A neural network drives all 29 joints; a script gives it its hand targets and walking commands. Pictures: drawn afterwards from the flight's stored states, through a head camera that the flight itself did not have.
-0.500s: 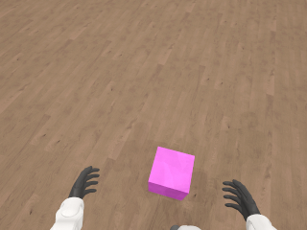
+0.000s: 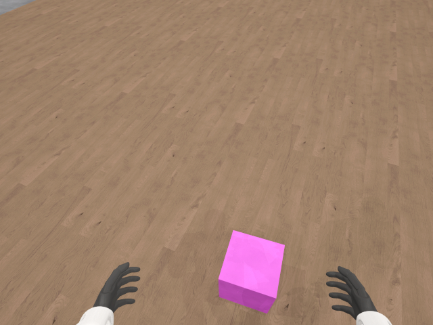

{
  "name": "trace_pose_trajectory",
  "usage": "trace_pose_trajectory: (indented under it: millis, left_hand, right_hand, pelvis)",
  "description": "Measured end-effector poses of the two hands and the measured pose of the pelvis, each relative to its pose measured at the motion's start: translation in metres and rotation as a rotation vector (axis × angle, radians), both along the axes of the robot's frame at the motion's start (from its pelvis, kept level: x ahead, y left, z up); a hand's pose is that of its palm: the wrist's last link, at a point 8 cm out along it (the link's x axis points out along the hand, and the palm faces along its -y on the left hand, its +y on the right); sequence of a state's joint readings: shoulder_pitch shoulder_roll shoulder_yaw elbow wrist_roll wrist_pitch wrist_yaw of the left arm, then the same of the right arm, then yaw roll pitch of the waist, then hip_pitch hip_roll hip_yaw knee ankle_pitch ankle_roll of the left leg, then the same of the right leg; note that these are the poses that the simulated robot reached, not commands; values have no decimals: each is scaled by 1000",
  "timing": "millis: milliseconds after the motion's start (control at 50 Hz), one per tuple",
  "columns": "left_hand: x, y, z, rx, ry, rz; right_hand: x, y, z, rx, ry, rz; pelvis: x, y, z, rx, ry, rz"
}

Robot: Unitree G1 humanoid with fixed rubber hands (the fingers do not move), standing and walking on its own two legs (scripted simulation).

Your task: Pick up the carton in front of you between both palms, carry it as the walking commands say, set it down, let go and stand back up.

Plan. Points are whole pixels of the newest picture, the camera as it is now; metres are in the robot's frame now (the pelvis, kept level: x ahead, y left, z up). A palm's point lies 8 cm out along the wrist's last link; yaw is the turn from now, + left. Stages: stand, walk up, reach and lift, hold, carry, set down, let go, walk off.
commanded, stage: let go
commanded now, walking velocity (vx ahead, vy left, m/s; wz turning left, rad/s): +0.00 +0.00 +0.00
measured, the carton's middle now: (250, 272) +0.41 -0.10 -0.65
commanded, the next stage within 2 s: stand in 0.04 s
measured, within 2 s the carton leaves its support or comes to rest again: neither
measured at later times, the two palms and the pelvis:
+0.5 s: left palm (121, 318) +0.15 +0.21 -0.12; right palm out of the picture +0.08 -0.30 -0.13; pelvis +0.04 -0.02 -0.02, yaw -6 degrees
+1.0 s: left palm (115, 324) +0.14 +0.23 -0.12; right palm out of the picture +0.03 -0.29 -0.14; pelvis +0.03 -0.02 -0.02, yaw -10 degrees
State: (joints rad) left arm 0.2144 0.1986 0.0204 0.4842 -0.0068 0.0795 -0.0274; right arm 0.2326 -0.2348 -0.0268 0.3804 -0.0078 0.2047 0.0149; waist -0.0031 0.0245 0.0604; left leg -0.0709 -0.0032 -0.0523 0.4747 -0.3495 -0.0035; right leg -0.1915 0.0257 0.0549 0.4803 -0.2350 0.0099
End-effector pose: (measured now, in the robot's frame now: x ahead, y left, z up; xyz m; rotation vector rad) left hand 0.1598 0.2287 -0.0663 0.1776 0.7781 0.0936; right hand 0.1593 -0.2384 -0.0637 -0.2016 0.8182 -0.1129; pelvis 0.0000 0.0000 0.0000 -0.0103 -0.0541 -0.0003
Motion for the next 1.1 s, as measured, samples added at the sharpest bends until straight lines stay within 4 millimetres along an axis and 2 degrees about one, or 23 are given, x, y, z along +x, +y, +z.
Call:
trace_pose_trajectory:
  millis: [60, 100, 180, 240, 300, 400, 520, 620, 740, 1100]
  left_hand:
    - [-5, -5, -2, 15, 11, -4]
    - [-17, 0, -8, 64, 51, -6]
    - [-43, 15, -22, 121, 161, 5]
    - [-51, 18, -30, 132, 217, 5]
    - [-48, 13, -36, 133, 246, -8]
    - [-30, -2, -48, 116, 253, -37]
    - [-6, -16, -56, 99, 235, -69]
    - [3, -17, -57, 104, 231, -81]
    - [1, -12, -58, 123, 250, -85]
    - [-26, -2, -58, 150, 320, -106]
  right_hand:
    - [-5, -5, -2, -7, -3, 3]
    - [-10, -15, -8, -41, -27, 7]
    - [-36, -37, -29, -78, 18, -36]
    - [-56, -50, -42, -87, 85, -73]
    - [-67, -57, -51, -90, 132, -104]
    - [-74, -63, -58, -94, 172, -145]
    - [-77, -63, -63, -92, 199, -184]
    - [-84, -61, -67, -85, 227, -206]
    - [-97, -58, -71, -78, 265, -222]
    - [-148, -52, -78, -60, 380, -272]
  pelvis:
    - [-2, -6, -1, 5, 2, -7]
    - [0, -8, -2, 5, 35, -20]
    - [7, -11, -6, -3, 88, -46]
    - [15, -15, -9, -2, 111, -62]
    - [23, -19, -12, 2, 126, -76]
    - [34, -23, -17, 7, 138, -96]
    - [43, -25, -22, 12, 138, -113]
    - [45, -25, -23, 17, 133, -126]
    - [44, -23, -23, 22, 125, -140]
    - [30, -17, -20, 36, 97, -179]
